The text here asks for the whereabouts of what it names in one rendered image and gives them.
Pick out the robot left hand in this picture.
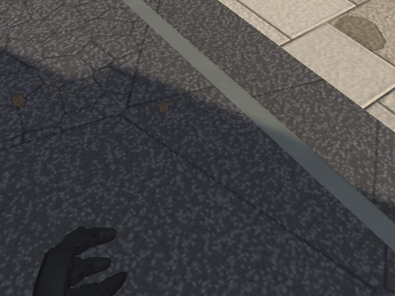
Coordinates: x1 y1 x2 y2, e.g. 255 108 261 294
32 226 127 296

